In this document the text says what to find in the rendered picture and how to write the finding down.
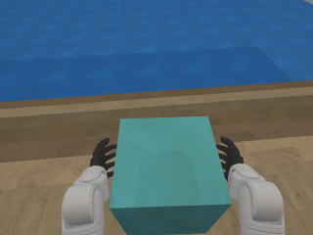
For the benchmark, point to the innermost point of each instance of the robot right hand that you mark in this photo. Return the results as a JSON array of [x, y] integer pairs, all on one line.
[[232, 156]]

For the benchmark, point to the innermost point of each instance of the robot right forearm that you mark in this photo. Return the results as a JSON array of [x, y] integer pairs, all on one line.
[[261, 205]]

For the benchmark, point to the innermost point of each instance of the robot left hand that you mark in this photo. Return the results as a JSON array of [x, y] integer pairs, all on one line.
[[99, 157]]

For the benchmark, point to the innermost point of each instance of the carton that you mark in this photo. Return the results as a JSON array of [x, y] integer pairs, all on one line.
[[167, 176]]

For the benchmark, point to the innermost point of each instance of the robot left forearm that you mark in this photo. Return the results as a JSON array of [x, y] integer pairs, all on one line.
[[83, 203]]

